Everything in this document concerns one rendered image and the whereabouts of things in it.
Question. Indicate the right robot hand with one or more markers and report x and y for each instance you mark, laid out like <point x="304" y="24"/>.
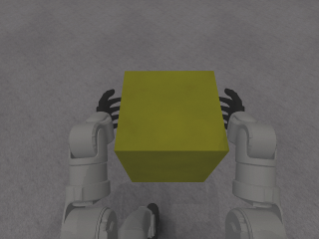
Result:
<point x="235" y="105"/>

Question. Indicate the carton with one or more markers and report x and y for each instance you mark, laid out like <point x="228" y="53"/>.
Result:
<point x="170" y="126"/>

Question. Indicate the left robot foot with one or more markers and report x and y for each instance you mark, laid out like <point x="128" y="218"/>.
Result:
<point x="155" y="210"/>

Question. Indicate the robot right forearm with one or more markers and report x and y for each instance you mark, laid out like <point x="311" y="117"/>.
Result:
<point x="256" y="161"/>

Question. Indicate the left robot upper arm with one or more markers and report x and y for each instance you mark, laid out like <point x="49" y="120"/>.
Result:
<point x="91" y="223"/>

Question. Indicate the robot left thigh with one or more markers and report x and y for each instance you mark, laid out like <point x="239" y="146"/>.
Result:
<point x="140" y="224"/>

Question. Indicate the left robot hand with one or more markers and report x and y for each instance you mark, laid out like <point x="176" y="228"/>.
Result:
<point x="105" y="103"/>

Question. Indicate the right robot upper arm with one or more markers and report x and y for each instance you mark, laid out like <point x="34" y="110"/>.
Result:
<point x="253" y="223"/>

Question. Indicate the robot left forearm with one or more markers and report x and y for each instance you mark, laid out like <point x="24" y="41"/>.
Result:
<point x="87" y="156"/>

